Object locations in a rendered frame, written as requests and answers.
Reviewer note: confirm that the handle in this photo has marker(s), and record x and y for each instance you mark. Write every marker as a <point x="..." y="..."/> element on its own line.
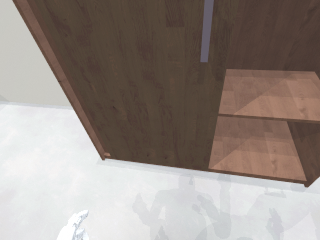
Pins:
<point x="206" y="29"/>

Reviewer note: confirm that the left robot hand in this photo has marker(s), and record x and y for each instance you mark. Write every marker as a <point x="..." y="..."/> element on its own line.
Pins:
<point x="70" y="231"/>

